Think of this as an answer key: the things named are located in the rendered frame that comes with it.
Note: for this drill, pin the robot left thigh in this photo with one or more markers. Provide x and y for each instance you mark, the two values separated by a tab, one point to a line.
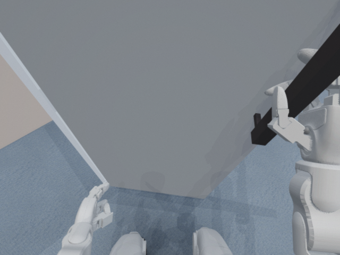
129	244

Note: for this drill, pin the left robot forearm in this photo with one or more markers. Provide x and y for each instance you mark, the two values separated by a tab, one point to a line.
78	240

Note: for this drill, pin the robot right thigh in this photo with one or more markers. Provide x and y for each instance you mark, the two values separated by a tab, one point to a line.
207	241

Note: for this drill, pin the fridge door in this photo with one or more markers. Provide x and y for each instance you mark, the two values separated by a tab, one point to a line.
161	94

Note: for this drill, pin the right robot hand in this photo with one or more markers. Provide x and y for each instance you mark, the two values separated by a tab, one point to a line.
322	144

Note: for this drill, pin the handle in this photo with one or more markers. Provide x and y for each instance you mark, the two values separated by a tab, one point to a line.
314	78

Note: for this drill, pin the left robot hand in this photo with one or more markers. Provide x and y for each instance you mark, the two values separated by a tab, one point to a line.
91	212

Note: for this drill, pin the right robot forearm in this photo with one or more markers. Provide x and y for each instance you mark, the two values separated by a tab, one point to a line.
315	191

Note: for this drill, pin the robot thigh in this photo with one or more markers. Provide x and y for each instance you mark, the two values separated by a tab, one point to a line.
129	244
207	241

